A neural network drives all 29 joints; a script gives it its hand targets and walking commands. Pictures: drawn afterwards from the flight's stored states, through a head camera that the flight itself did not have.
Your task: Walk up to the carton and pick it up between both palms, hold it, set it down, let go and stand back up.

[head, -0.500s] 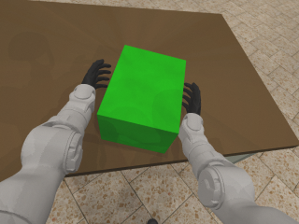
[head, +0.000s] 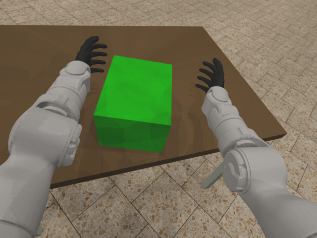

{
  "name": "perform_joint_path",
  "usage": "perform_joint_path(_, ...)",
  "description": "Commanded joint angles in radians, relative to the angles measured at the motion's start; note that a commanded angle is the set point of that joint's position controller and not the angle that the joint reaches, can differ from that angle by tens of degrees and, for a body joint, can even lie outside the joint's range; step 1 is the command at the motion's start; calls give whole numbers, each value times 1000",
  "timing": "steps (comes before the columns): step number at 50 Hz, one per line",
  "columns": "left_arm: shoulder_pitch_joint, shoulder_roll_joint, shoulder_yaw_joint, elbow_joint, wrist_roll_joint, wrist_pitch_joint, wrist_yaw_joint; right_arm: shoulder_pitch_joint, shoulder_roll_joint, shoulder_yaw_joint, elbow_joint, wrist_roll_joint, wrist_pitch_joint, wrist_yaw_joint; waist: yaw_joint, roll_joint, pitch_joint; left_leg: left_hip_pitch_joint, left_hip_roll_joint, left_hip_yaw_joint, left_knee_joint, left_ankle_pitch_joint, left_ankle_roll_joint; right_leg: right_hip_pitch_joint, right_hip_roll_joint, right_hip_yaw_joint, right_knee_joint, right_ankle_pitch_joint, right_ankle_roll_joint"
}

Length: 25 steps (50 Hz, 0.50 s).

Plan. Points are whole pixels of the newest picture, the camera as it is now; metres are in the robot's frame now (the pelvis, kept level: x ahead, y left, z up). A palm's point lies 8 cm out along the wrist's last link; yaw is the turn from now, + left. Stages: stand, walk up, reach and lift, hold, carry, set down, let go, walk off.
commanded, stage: set down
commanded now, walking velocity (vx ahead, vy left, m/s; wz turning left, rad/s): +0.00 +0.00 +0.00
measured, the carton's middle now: (137, 102) +0.50 -0.04 +0.02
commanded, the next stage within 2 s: none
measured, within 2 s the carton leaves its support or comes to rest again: neither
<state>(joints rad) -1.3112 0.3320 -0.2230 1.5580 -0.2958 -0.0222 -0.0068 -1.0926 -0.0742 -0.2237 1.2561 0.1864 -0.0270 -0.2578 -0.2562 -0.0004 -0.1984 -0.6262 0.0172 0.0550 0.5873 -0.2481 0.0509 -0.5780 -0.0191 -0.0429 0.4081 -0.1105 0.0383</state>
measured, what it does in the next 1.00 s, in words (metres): stands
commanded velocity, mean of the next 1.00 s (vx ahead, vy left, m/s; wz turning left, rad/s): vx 0.00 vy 0.00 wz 0.00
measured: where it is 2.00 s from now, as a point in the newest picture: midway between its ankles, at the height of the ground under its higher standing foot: outside the picture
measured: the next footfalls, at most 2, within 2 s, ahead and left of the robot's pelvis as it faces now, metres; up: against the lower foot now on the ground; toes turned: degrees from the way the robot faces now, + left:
none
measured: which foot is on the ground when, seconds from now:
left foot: down 0.00-1.00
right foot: down 0.00-1.00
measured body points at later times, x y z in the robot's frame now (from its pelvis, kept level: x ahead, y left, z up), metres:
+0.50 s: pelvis +0.01 -0.05 +0.01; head +0.06 +0.00 +0.46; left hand +0.53 +0.12 +0.16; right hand +0.45 -0.20 +0.16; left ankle +0.01 +0.07 -0.73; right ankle +0.04 -0.16 -0.73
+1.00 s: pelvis +0.00 -0.01 +0.01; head +0.01 +0.02 +0.46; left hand +0.46 +0.16 +0.14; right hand +0.38 -0.20 +0.13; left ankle +0.01 +0.07 -0.73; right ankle +0.04 -0.16 -0.73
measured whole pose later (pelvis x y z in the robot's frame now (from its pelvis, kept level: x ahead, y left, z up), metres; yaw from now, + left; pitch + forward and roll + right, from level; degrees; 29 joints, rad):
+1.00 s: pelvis +0.00 -0.01 +0.01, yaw -1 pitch +0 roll -2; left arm -0.87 0.39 -0.03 0.95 -0.21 0.23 -0.11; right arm -0.65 -0.04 -0.06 0.64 0.26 0.18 -0.36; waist -0.13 -0.03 0.01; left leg -0.23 0.01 0.07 0.46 -0.23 0.05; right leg -0.21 -0.01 -0.02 0.31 -0.10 0.04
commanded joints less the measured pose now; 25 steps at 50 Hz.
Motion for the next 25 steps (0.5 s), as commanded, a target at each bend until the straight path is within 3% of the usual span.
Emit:
perform_joint_path(1, -550, 168, -16, -53, -78, -28, 5, -516, -153, 15, -190, -33, 72, 4, -10, 141, -492, 347, 25, -74, -148, 26, -90, 120, 42, -64, 14, 53, -74)
perform_joint_path(7, -550, 239, -4, -18, -105, -33, -21, -542, -82, 59, -274, -15, 136, -17, 0, 58, -516, 234, -18, -55, -173, 13, -17, 288, 10, -23, 10, 70, -73)
perform_joint_path(12, -540, 268, 26, -56, -88, -25, -45, -533, -40, 80, -366, 2, 163, -45, 10, 46, -588, 168, -46, -40, -188, 59, 0, 453, -17, 19, 17, 203, -51)
perform_joint_path(16, -477, 257, 80, -135, -18, -8, -72, -447, -11, 93, -393, 7, 158, -79, 5, 65, -636, 186, -54, -30, -190, 181, -20, 590, -21, 36, 22, 439, -17)
perform_joint_path(20, -375, 225, 142, -258, 80, 25, -98, -305, 11, 115, -404, 26, 118, -120, 3, 119, -623, 299, -57, -11, -156, 332, -64, 617, 9, 14, 22, 645, -1)
perform_joint_path(25, -264, 215, 227, -461, 182, 73, -110, -165, 14, 106, -483, 25, 50, -158, 14, 189, -552, 414, -53, 16, -126, 460, -110, 597, 44, -21, 13, 703, -7)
